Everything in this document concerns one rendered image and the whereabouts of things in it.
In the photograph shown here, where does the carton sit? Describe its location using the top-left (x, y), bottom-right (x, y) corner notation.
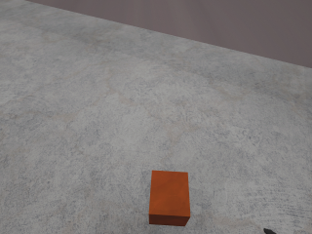
top-left (148, 170), bottom-right (191, 227)

